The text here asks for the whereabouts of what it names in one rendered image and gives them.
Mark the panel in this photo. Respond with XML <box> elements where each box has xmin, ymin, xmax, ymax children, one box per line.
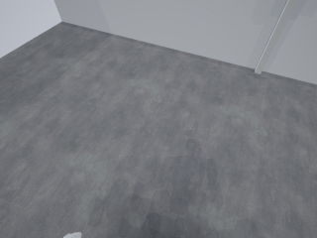
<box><xmin>255</xmin><ymin>0</ymin><xmax>298</xmax><ymax>74</ymax></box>

